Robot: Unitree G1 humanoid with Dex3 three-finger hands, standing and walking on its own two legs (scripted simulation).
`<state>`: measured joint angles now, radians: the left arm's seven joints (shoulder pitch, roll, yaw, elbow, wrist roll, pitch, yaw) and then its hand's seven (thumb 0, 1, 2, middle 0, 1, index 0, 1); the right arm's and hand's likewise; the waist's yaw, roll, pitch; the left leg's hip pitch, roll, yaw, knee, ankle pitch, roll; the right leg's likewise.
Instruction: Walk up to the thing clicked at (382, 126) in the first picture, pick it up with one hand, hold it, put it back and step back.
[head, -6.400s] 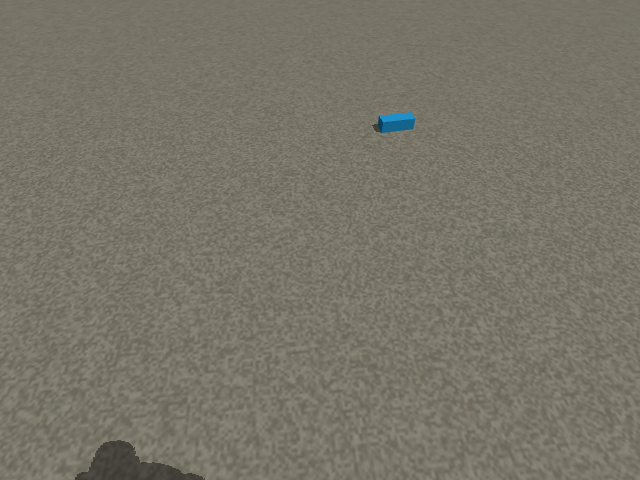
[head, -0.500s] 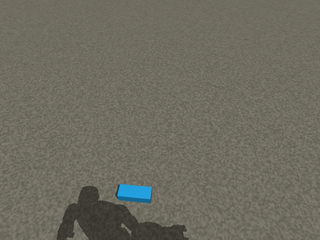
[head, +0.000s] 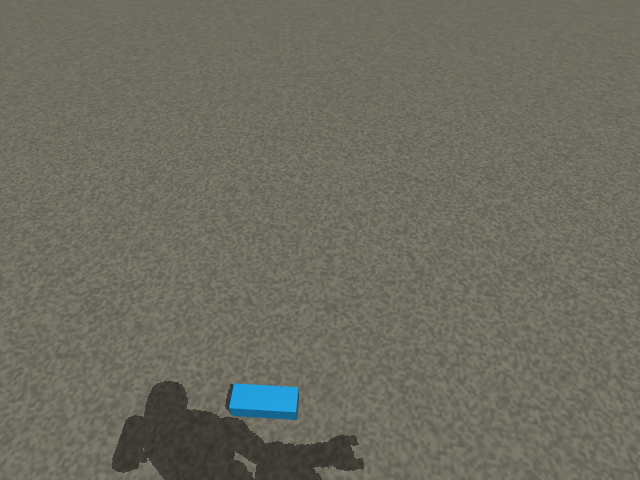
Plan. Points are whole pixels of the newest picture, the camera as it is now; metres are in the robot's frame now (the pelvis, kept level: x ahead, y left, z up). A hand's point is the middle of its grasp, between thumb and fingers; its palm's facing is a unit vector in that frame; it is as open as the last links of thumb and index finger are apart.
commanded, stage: walk up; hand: left
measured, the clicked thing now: (265, 401) +0.48 +0.18 -0.74
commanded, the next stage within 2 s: none
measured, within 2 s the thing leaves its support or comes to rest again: neither
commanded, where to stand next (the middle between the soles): +0.03 +0.00 m, yaw -1 degrees
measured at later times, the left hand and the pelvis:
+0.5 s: hand out of the picture +0.10 +0.25 -0.15, palm faces -0.04 -0.93 -0.36, open 7.4 cm; pelvis +0.01 +0.00 +0.00, yaw -1 degrees
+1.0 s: hand out of the picture +0.07 +0.35 -0.18, palm faces -0.02 -0.91 -0.42, open 7.4 cm; pelvis +0.02 +0.06 -0.02, yaw +0 degrees
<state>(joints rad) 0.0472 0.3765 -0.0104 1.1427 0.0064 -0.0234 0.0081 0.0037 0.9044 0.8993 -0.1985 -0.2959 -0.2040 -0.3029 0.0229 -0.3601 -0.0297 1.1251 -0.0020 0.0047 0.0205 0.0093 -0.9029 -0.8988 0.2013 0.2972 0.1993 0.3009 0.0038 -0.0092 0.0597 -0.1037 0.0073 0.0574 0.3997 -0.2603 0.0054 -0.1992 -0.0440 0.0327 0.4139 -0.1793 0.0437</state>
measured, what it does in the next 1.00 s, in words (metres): steps on the spot: left foot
